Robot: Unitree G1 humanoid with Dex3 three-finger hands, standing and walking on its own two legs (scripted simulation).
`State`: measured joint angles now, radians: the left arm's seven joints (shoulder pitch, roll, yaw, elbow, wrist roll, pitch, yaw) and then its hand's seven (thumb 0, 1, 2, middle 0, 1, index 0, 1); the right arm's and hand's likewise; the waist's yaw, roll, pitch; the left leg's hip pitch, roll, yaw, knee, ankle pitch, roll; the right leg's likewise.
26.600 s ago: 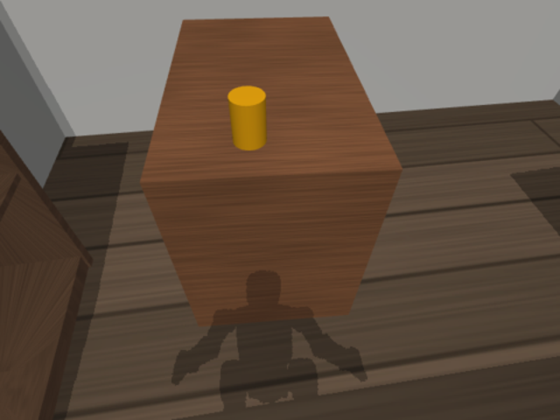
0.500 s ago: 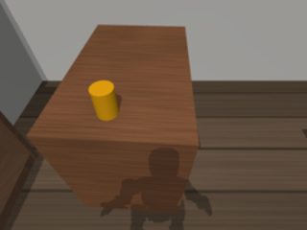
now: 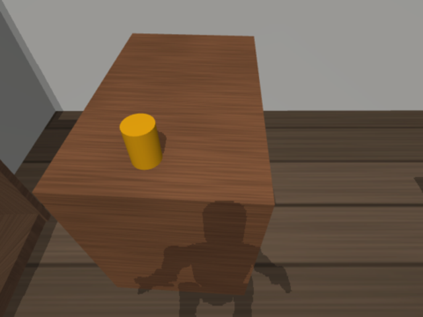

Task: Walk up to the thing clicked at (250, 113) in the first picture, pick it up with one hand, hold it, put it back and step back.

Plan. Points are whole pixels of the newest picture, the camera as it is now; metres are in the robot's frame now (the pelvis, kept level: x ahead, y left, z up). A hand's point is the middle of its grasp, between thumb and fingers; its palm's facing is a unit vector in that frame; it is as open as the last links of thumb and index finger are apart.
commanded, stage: home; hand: left
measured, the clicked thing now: (142, 142) +0.51 +0.17 +0.02
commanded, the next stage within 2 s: stand in 0.14 s
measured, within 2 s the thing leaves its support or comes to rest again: neither
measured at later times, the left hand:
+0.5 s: hand out of the picture +0.08 +0.25 -0.15, palm faces -0.03 -0.93 -0.36, open 14.3 cm
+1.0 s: hand out of the picture +0.08 +0.25 -0.16, palm faces -0.03 -0.94 -0.35, open 7.4 cm
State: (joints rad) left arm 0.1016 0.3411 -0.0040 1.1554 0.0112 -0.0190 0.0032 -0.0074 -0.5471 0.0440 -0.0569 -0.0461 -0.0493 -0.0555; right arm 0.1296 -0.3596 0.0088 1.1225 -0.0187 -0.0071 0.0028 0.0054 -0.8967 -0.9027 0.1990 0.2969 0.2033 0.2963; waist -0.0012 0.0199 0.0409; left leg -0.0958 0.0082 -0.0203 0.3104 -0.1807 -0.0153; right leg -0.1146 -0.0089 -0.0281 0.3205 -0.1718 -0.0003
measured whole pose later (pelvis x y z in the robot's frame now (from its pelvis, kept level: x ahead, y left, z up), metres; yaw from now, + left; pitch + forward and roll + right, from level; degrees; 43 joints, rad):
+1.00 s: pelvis +0.01 +0.00 +0.00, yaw +0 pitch -2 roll +0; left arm 0.11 0.34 0.00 1.14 0.01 -0.02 0.00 0.00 0.89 0.89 -0.21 -0.30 -0.20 -0.30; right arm 0.13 -0.36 0.01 1.13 -0.02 -0.01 0.00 0.01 -0.90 -0.90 0.20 0.30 0.20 0.30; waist 0.00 0.01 0.05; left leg -0.08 0.01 -0.01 0.29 -0.18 -0.01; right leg -0.11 -0.01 -0.02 0.31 -0.17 0.00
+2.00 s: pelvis +0.00 +0.00 +0.00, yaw +0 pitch -2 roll +0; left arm 0.12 0.34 0.00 1.14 0.01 -0.01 0.00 0.00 0.90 0.89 -0.21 -0.30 -0.20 -0.31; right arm 0.14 -0.35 0.00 1.13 -0.02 -0.01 0.01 0.01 -0.90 -0.90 0.20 0.30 0.20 0.30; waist 0.00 0.01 0.05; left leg -0.09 0.00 -0.01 0.30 -0.18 -0.01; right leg -0.11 -0.01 -0.02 0.31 -0.17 0.00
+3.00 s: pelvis -0.03 +0.01 -0.02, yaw +0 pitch -2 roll +0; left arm 0.08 0.38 0.06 1.00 0.00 0.02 0.00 0.00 0.90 0.89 -0.21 -0.30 -0.20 -0.30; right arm 0.07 -0.40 -0.04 1.03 0.00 0.04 0.01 0.00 -0.90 -0.90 0.20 0.30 0.20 0.30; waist 0.00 0.02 0.17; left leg -0.27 0.00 -0.02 0.56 -0.25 0.01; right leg -0.27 -0.02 -0.03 0.53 -0.23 0.00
